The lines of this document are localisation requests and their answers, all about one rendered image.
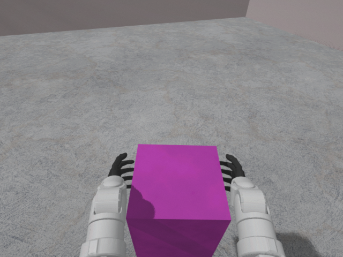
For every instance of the carton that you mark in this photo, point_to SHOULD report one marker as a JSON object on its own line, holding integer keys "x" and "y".
{"x": 177, "y": 205}

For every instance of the right robot forearm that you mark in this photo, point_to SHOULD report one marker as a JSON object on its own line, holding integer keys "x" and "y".
{"x": 254, "y": 222}

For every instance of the left robot forearm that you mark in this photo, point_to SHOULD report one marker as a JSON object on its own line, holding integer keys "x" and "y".
{"x": 105, "y": 234}

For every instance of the right robot hand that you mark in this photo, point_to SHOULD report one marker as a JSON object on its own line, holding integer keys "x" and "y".
{"x": 235, "y": 167}

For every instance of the left robot hand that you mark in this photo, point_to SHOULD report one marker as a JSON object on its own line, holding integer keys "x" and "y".
{"x": 116, "y": 168}

